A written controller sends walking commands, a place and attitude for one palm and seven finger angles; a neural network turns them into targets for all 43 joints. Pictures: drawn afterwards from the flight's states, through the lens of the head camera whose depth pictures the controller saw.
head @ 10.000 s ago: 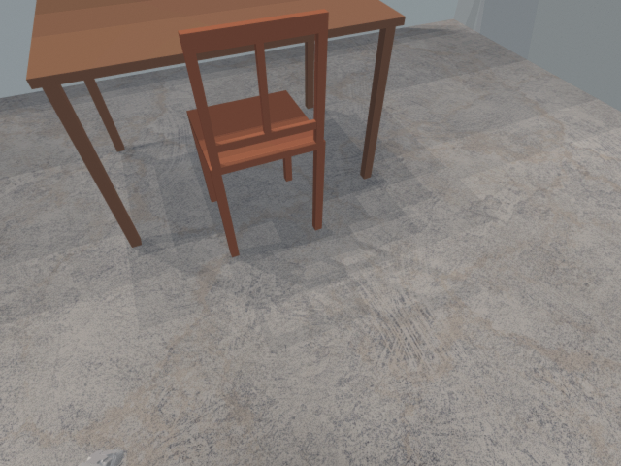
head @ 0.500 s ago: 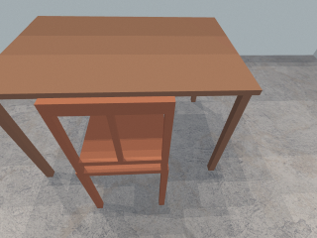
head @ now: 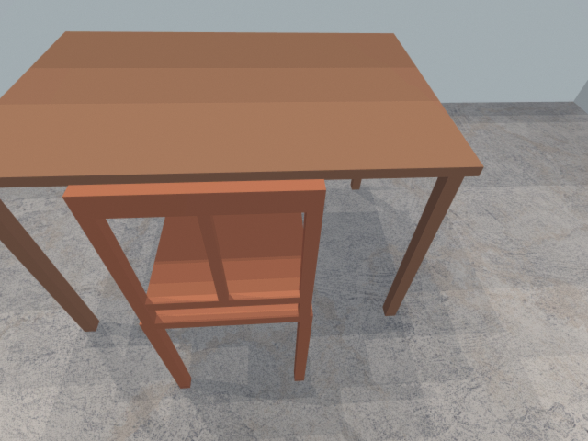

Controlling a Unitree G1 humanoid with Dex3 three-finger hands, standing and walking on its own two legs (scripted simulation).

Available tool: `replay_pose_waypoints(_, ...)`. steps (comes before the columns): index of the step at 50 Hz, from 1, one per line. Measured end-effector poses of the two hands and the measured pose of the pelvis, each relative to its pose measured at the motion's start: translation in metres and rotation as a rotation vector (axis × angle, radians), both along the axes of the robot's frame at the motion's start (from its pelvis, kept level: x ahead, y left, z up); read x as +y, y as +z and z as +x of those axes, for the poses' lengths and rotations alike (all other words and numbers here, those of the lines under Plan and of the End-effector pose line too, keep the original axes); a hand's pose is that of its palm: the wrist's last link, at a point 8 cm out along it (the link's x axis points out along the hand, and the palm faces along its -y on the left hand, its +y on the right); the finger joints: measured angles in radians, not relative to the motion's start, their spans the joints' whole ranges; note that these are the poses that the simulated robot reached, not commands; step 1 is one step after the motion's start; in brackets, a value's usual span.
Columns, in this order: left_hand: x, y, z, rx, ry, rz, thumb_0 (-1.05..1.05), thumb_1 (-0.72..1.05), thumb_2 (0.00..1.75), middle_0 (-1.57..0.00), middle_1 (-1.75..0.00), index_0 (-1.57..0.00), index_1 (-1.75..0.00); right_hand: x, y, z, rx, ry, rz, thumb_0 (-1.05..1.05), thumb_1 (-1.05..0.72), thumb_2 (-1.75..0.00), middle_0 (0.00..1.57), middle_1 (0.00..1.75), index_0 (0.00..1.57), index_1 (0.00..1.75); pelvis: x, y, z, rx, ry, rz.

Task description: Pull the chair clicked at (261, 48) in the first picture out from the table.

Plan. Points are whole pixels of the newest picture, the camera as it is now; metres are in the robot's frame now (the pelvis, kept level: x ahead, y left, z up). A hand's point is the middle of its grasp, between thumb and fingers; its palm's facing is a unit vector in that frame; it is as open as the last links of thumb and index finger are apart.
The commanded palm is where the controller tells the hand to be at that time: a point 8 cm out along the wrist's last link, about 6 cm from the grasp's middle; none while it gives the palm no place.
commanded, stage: look again from close up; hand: left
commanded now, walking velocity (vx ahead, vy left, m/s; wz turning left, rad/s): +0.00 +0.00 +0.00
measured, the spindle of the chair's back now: (215, 260) +0.45 +0.18 -0.09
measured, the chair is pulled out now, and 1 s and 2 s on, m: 0.00 0.00 0.00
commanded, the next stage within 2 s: none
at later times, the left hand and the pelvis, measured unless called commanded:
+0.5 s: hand out of the picture -0.04 +0.16 -0.18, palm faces +0.03 -0.98 -0.17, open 7.4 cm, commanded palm none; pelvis +0.00 +0.00 +0.00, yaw +0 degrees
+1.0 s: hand out of the picture -0.04 +0.14 -0.18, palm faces +0.04 -0.98 -0.17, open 7.4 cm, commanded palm none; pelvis +0.00 -0.01 +0.00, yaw +0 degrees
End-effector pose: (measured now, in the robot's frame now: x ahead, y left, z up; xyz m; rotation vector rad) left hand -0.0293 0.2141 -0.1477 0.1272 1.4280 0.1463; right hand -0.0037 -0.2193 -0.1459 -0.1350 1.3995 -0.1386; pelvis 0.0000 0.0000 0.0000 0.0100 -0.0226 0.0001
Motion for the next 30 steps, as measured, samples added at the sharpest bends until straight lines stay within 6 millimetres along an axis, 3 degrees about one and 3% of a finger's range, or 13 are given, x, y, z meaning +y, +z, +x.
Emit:
replay_pose_waypoints(14, -0.005, 0.000, -0.012, 0.024, 0.010, -0.006, 0.01, 0.90, 0.90, -0.20, -0.30, -0.20, -0.30, 0.001, 0.000, -0.004, 0.003, -0.006, 0.002, 0.01, -0.92, -0.89, 0.20, 0.30, 0.20, 0.30, -0.001, 0.000, -0.001, 0.001, -0.003, 0.000)
replay_pose_waypoints(30, -0.011, 0.002, -0.013, 0.018, 0.015, -0.001, 0.01, 0.90, 0.90, -0.20, -0.30, -0.20, -0.30, -0.002, -0.003, -0.008, 0.010, -0.009, 0.013, 0.01, -0.92, -0.89, 0.20, 0.30, 0.20, 0.30, -0.007, 0.000, -0.002, 0.002, -0.002, 0.002)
